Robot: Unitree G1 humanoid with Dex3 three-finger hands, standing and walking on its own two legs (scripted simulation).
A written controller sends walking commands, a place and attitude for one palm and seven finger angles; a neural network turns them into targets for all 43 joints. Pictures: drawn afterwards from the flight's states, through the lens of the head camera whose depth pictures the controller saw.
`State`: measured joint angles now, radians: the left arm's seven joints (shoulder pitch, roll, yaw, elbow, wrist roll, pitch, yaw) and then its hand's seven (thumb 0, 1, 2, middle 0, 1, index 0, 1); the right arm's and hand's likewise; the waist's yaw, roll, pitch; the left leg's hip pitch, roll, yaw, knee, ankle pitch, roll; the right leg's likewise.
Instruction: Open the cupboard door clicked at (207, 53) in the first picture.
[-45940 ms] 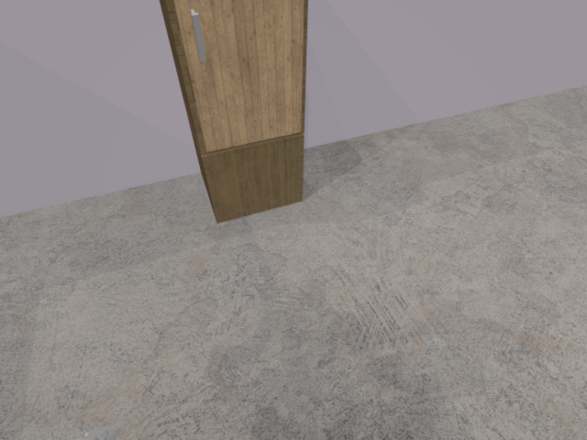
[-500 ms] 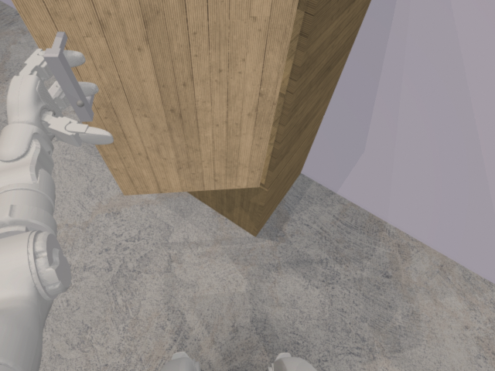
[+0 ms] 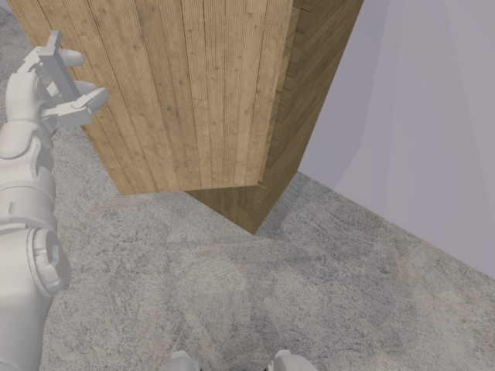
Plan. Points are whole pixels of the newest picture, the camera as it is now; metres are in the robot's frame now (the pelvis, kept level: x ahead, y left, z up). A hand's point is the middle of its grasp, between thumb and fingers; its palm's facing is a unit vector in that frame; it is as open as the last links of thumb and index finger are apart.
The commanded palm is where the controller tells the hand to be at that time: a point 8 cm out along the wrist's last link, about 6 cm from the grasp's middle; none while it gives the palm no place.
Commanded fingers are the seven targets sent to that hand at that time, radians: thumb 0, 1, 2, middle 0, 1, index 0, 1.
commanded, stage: close the thumb around the handle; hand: left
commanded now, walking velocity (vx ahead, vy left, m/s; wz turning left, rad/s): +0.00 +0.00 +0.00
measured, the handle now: (69, 78) +0.56 +0.24 +0.12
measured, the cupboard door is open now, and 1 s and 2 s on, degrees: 40 61 85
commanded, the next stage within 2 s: pull the door open along its arc in 0.24 s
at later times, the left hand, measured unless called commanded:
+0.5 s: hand (79, 100) +0.51 +0.21 +0.13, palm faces +0.03 -1.00 +0.00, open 5.5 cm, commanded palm +0.47 +0.26 +0.12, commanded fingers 0.00 0.90 0.90 -0.40 -1.35 -0.40 -1.35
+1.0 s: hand (101, 164) +0.39 +0.16 +0.13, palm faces +0.22 -0.97 +0.09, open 5.9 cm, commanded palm +0.33 +0.22 +0.12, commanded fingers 0.00 0.90 0.90 -0.40 -1.35 -0.40 -1.35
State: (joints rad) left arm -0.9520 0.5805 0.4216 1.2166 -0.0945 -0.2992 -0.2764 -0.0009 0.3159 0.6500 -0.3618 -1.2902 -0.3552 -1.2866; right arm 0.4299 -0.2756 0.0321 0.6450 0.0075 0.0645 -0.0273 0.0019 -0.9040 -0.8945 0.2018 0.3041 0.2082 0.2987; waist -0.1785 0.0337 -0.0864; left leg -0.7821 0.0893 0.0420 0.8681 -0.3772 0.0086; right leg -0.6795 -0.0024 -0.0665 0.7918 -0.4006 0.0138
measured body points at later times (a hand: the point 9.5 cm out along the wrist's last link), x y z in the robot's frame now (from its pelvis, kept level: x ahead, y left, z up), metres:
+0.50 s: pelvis +0.00 +0.00 +0.00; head +0.10 +0.01 +0.44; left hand +0.50 +0.26 +0.13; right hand -0.01 -0.28 -0.11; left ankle +0.02 +0.11 -0.70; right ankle -0.02 -0.13 -0.70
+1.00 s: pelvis +0.02 -0.01 +0.02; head +0.04 -0.02 +0.47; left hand +0.37 +0.21 +0.12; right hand +0.16 -0.25 -0.08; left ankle +0.02 +0.11 -0.70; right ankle -0.02 -0.13 -0.70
